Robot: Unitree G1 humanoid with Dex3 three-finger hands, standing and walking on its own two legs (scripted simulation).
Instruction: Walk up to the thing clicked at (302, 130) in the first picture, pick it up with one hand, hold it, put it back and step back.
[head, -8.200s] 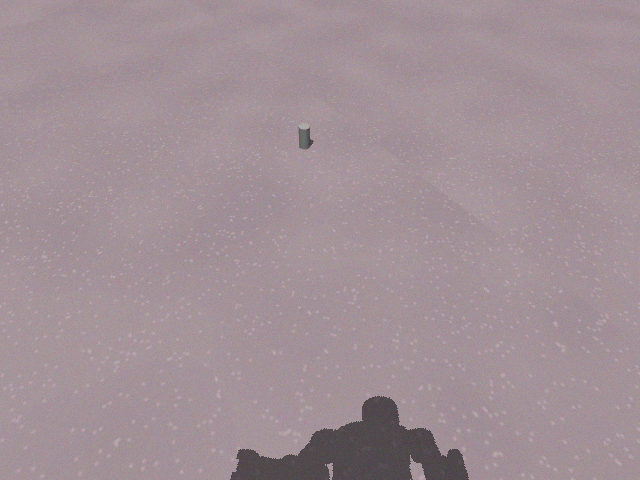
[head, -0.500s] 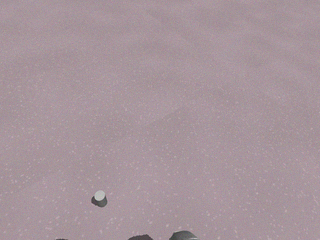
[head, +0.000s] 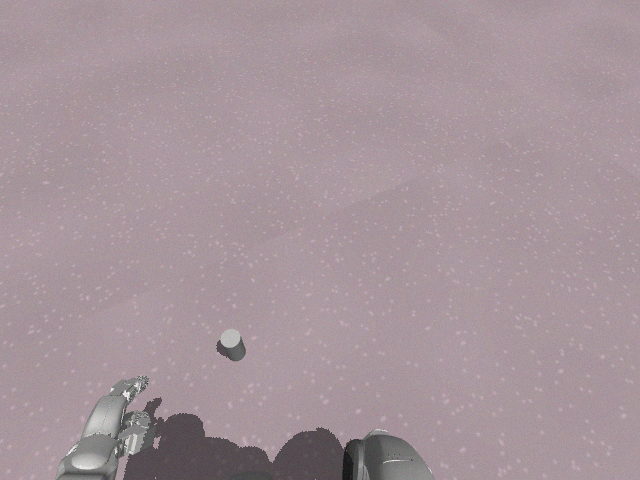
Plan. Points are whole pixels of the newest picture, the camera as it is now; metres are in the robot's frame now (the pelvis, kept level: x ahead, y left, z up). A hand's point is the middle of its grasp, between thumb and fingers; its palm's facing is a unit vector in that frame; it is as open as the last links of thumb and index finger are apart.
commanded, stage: walk up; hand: left
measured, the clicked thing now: (233, 345) +0.52 +0.24 -0.68
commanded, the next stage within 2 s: none
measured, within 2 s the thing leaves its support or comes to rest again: neither
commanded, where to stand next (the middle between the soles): +0.10 +0.01 m, yaw -6 degrees
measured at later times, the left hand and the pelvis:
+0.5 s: hand out of the picture +0.03 +0.27 -0.09, palm faces -0.03 -0.88 -0.47, open 7.4 cm; pelvis +0.01 -0.02 +0.03, yaw -4 degrees
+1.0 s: hand (127, 468) +0.15 +0.26 -0.15, palm faces -0.08 -0.93 -0.36, open 7.3 cm; pelvis +0.02 +0.01 +0.00, yaw -4 degrees
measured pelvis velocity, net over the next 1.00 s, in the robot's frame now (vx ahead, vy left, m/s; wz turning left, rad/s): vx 0.02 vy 0.01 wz -0.07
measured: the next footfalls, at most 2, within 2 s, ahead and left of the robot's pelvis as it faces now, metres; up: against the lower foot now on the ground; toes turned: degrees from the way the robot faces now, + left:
right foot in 0.36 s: +0.00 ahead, -0.12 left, +0.00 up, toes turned -5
left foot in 0.76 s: +0.21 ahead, +0.12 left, +0.00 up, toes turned -2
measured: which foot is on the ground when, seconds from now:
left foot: down 0.00-0.38, up 0.40-0.74, down 0.76-1.00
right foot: down 0.00-0.04, up 0.06-0.34, down 0.36-0.78, up 0.80-1.00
